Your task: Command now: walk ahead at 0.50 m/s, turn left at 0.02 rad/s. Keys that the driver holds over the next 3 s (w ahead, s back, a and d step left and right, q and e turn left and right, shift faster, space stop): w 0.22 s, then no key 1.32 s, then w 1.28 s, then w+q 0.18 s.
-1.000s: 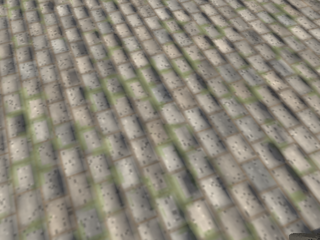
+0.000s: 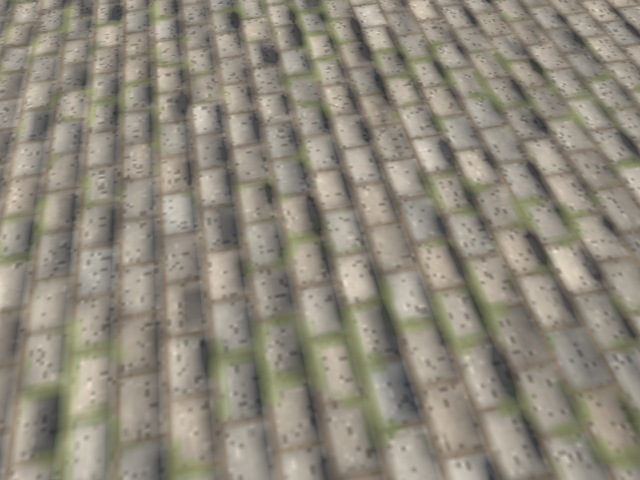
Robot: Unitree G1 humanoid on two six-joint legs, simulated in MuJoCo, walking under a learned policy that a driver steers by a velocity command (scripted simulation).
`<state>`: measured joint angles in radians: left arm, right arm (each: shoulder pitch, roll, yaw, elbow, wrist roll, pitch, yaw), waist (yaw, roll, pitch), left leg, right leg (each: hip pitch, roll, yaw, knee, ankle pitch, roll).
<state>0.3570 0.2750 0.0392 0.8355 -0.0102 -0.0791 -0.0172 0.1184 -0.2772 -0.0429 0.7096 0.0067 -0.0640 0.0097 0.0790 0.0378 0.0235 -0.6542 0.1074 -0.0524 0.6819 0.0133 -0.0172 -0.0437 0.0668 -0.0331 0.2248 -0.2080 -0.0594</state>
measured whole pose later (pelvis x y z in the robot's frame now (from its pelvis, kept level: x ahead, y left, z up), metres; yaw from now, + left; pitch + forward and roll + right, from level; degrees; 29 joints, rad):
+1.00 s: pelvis +0.32 +0.02 -0.01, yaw +0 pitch +0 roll +0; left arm 0.08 0.23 0.04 0.92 0.00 0.00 0.00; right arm 0.23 -0.25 -0.03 1.03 -0.01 0.03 -0.04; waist -0.01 0.00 0.03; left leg -0.08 0.01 0.01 0.48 -0.39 -0.01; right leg -0.34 0.02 -0.02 0.54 -0.19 -0.03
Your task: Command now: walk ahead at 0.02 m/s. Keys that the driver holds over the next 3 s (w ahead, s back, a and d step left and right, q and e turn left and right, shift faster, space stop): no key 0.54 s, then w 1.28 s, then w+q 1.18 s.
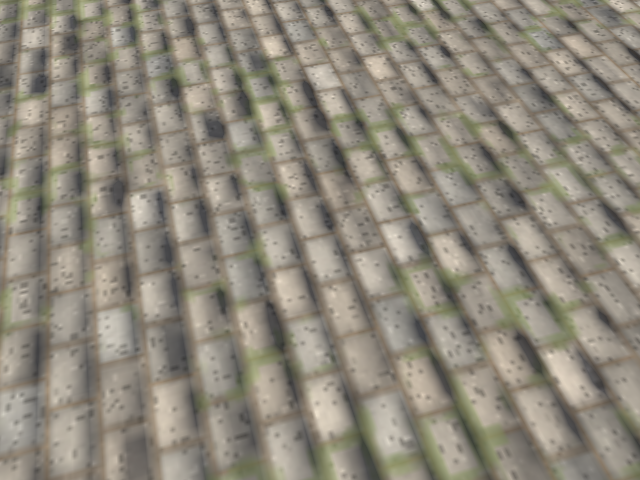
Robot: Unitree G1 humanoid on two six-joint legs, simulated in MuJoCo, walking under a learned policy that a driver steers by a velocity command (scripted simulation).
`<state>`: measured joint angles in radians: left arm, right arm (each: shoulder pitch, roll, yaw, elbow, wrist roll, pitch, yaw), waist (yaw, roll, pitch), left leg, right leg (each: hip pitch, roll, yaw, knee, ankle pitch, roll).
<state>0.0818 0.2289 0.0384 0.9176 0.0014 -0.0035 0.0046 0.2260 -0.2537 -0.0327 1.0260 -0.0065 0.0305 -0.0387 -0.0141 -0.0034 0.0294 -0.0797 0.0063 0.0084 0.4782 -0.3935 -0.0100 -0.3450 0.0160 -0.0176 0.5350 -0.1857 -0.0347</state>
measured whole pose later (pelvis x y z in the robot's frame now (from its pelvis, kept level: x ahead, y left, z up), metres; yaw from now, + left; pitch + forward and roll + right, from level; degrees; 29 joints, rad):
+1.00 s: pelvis +0.10 -0.03 +0.01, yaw -1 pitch +0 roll +0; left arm 0.34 0.20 0.03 1.11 0.00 -0.09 -0.02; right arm 0.23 -0.25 -0.07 0.98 0.03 -0.09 -0.01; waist 0.04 0.02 0.00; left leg -0.53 0.09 0.00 1.11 -0.24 0.06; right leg -0.08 0.04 -0.06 0.32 -0.24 -0.06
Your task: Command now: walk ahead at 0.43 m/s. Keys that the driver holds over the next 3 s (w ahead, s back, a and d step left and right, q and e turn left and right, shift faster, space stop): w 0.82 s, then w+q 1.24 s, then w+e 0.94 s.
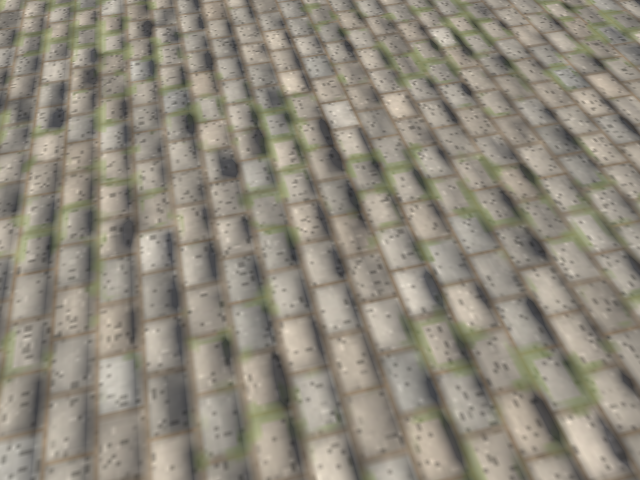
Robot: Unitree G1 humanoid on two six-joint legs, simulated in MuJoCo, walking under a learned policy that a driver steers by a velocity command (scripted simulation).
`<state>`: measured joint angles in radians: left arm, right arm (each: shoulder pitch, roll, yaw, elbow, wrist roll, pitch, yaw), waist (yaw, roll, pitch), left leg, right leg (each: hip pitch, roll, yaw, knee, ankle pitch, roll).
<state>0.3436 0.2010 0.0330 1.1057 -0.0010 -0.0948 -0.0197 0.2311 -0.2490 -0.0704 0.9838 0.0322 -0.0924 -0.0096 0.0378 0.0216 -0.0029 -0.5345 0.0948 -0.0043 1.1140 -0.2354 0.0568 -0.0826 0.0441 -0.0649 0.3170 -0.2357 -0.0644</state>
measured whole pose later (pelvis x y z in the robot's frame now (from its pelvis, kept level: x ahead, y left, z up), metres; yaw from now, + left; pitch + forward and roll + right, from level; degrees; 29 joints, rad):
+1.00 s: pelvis +0.57 +0.02 -0.01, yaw +3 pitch +1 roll +0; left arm 0.11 0.24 0.06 0.93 0.00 -0.11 -0.02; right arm 0.33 -0.25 -0.06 1.01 0.04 -0.08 -0.01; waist -0.01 0.03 0.04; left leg -0.37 0.03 -0.05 1.18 -0.39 0.05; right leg -0.37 0.00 -0.10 0.50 -0.15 -0.05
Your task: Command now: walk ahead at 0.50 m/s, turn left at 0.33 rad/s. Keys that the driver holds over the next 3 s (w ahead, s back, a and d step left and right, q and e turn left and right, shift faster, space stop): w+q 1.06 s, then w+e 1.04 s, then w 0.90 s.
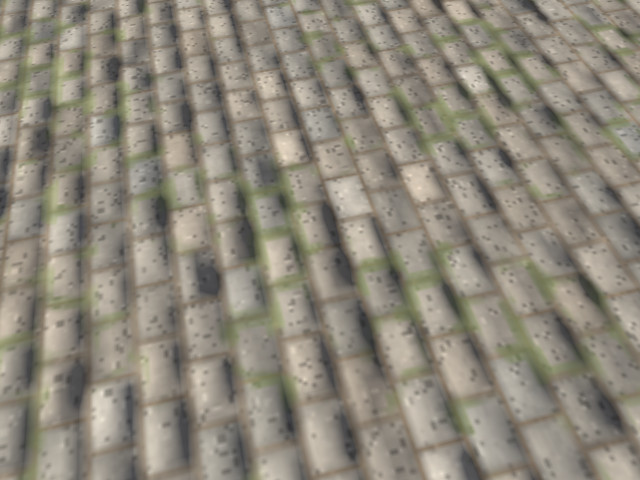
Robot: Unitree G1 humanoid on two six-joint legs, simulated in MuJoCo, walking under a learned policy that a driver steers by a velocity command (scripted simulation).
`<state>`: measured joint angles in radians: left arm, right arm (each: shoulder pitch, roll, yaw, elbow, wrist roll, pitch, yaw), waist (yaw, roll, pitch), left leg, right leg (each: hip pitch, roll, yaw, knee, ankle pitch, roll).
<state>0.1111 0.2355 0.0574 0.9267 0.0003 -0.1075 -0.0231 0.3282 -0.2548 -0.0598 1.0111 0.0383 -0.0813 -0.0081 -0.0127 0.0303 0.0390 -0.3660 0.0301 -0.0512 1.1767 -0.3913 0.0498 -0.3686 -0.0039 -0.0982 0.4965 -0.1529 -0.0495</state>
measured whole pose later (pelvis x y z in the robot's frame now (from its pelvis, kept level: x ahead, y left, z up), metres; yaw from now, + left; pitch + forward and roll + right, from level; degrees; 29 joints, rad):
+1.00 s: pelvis +0.57 +0.12 -0.01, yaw +34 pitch +2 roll -1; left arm 0.07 0.26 0.06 0.77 0.00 -0.13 -0.02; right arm 0.35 -0.28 -0.08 0.78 0.03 -0.04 -0.02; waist -0.04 0.03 0.01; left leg -0.31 -0.07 -0.15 1.10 -0.49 0.04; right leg -0.42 0.03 -0.02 0.53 -0.16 -0.02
